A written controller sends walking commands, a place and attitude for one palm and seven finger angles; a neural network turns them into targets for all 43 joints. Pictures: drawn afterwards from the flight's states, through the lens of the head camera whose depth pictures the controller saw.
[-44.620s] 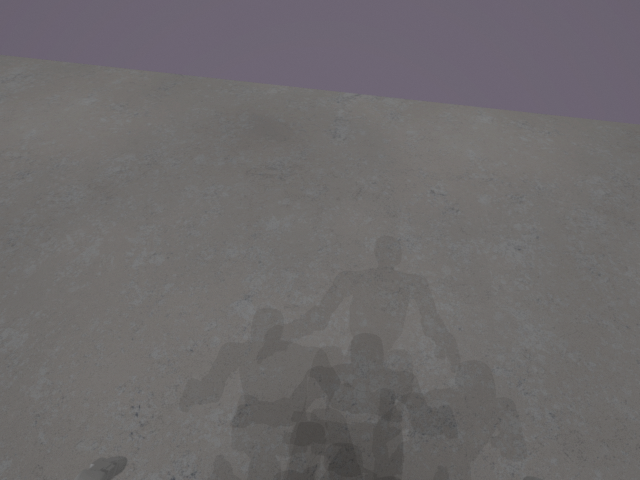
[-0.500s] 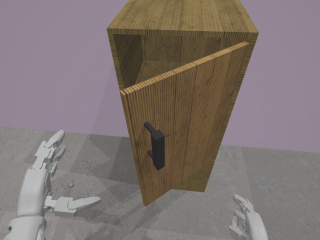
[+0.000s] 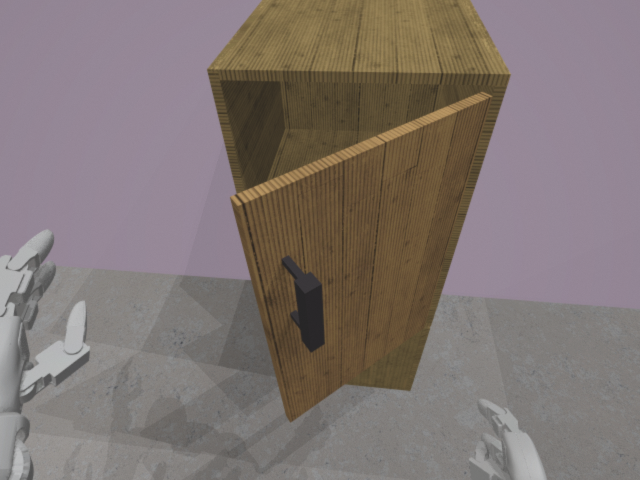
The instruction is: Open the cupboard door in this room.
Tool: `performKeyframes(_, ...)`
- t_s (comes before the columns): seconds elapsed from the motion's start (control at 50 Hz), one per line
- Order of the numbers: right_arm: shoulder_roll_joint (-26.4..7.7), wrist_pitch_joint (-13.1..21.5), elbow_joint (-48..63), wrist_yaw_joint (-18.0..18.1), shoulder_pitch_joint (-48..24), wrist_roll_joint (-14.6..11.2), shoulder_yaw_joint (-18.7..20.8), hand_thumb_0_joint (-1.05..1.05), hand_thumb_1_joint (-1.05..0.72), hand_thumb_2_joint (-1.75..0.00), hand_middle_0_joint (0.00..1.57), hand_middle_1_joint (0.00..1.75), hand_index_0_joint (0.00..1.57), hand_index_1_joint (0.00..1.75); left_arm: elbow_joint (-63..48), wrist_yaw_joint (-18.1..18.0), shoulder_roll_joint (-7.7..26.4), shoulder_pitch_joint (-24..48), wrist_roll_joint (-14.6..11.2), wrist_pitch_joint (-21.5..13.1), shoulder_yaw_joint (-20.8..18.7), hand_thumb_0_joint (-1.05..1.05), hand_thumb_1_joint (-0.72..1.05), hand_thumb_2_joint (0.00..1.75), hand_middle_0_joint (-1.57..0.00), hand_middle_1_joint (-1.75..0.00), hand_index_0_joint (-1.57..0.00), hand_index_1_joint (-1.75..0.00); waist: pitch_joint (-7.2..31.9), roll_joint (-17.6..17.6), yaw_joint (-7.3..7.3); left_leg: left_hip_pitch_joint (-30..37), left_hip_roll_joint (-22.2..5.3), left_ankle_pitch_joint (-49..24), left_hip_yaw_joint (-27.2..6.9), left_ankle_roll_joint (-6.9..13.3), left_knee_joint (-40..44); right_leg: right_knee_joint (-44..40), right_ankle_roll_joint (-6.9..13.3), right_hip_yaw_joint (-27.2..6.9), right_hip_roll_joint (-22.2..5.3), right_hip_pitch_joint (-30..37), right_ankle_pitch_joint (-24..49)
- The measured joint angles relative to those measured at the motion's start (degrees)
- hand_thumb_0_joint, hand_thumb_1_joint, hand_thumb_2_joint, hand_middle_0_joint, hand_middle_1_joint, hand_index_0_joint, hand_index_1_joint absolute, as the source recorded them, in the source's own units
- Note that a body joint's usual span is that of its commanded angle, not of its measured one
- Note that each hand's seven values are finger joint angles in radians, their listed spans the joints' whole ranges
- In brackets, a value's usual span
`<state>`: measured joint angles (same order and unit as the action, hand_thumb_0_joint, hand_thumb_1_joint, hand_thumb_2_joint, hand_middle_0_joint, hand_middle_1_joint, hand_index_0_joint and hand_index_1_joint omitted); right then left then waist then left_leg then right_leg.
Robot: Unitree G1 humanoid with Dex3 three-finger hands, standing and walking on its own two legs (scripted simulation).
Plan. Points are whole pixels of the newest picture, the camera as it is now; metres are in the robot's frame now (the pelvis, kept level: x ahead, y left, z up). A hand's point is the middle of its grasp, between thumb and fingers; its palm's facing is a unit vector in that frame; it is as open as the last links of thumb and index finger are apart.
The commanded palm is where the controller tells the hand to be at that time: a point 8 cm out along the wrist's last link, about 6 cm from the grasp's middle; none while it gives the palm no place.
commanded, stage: draw the hand back to the body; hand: left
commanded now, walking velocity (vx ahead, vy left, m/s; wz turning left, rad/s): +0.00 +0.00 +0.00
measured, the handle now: (301, 304) +0.32 +0.07 +0.06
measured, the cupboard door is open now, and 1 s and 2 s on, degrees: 41 41 41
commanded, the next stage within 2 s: step back with the hand held close in 0.32 s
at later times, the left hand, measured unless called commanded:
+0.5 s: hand (86, 348) +0.18 +0.25 +0.15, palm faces +0.43 -0.80 -0.42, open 7.4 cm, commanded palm +0.13 +0.29 +0.17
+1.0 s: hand (26, 411) +0.13 +0.28 +0.14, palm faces +0.36 -0.79 -0.50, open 7.4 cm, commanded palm +0.07 +0.32 +0.17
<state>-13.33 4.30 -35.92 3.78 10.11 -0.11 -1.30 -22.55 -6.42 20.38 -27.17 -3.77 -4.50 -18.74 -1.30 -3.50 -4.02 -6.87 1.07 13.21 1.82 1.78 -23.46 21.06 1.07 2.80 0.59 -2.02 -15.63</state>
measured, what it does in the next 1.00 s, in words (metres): shifts its weight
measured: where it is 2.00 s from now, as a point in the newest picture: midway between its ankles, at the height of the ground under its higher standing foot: outside the picture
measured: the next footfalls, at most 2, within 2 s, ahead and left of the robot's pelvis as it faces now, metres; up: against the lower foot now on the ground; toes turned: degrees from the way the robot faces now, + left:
right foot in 1.78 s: -0.29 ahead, -0.05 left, +0.00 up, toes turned -1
left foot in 1.90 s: -0.06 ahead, +0.10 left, +0.00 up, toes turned -3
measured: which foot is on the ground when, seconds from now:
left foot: down 0.00-1.00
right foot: down 0.00-1.00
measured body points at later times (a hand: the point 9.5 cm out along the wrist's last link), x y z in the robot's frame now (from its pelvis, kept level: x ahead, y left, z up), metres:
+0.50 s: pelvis -0.01 -0.01 +0.00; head -0.01 -0.04 +0.45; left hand +0.16 +0.29 +0.18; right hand +0.19 -0.23 -0.09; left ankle +0.00 +0.10 -0.74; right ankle -0.04 -0.10 -0.74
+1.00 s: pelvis -0.07 +0.02 -0.01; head -0.05 +0.03 +0.44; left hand +0.10 +0.31 +0.17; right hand +0.11 -0.23 -0.09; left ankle +0.00 +0.10 -0.74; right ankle -0.04 -0.10 -0.74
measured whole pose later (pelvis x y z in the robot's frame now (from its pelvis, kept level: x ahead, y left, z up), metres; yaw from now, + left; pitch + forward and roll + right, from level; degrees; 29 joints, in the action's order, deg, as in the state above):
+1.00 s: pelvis -0.07 +0.02 -0.01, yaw +0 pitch +0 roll -2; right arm -13.0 0.5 -31.3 4.7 10.5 -0.9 0.3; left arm -30.9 -8.2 25.0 -33.7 -2.9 -8.6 -23.2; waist -2.5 -0.9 0.0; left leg -21.8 0.4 10.0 1.4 3.0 -31.2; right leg 28.4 0.2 3.6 0.8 -16.5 -12.3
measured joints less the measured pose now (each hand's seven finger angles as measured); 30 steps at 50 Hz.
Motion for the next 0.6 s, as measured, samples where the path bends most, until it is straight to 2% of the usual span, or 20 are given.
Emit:
performKeyframes(0.16, -0.13, -0.38, -0.28, 0.01, -0.12, -0.03, 0.33, 0.02, -0.9, -0.9, 0.2, 0.3, 0.2, 0.3, 0.78, 0.24, -1.04, 0.16, -0.13, 0.01, 0.77, 0.01, 0.85, 0.88, -0.2, -0.3, -0.2, -0.3, -0.26, -0.06, -0.02, 0.13, -0.27, -0.35, -0.25, -0.32, 0.36, -0.25, 0.35, 0.22, 0.3, 0.12, 0.2)
performKeyframes(0.46, 0.28, 0.23, -0.76, 0.33, -0.12, -0.07, 0.35, 0.02, -0.9, -0.9, 0.2, 0.3, 0.2, 0.3, 0.9, 0.33, -0.75, 0.25, -0.33, -0.51, 0.72, 0.01, 0.89, 0.9, -0.21, -0.3, -0.21, -0.3, -0.6, -0.29, 0.1, 0.36, -0.88, -0.69, -0.43, -0.88, 0.51, -0.57, 0.93, 0.35, 0.93, 0.41, 0.6)
performKeyframes(0.54, 0.1, -1.25, 0.54, 0.11, -0.56, -0.29, 0.17, 0.02, -0.9, -0.9, 0.2, 0.3, 0.2, 0.3, 0.44, 0.7, 1.0, 0.75, -0.02, -2.69, -2.0, 0.01, 0.89, 0.9, -0.21, -0.3, -0.21, -0.3, -0.4, -0.27, 1.4, -2.91, -1.32, -0.42, -1.38, -0.93, -1.53, -0.45, 0.94, 1.29, 1.42, -1.7, 1.03)
performKeyframes(0.6, -0.23, -2.85, 1.84, -0.07, -1.14, -0.41, 0.64, 0.02, -0.9, -0.9, 0.2, 0.3, 0.2, 0.3, -0.88, 0.63, 1.45, -1.18, 0.12, -3.07, -2.84, 0.01, 0.89, 0.9, -0.21, -0.3, -0.2, -0.3, -0.5, -0.11, 2.43, -5.17, -1.34, -0.65, -1.23, -0.82, -2.28, 0.59, 0.75, 1.19, 1.37, -4.16, 1.19)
